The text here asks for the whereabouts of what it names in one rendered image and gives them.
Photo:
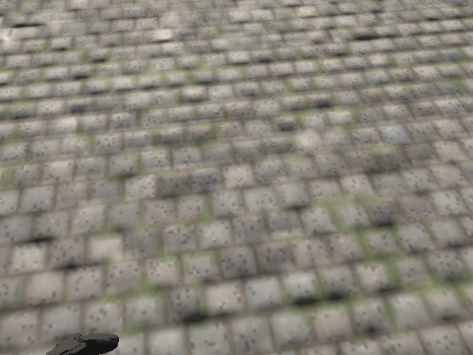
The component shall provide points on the robot left hand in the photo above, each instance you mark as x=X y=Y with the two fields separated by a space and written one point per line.
x=93 y=344

